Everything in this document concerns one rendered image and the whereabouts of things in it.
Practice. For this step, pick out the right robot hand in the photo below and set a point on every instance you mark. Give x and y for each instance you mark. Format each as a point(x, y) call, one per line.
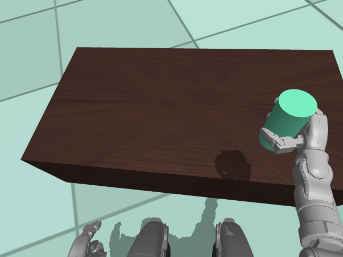
point(313, 135)

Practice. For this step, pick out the right robot arm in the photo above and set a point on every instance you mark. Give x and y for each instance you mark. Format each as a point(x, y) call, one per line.
point(321, 230)

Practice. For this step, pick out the can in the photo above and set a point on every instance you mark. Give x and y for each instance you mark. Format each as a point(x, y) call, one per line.
point(291, 112)

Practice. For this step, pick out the left robot hand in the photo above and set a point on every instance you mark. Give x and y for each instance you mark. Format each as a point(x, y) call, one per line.
point(82, 247)

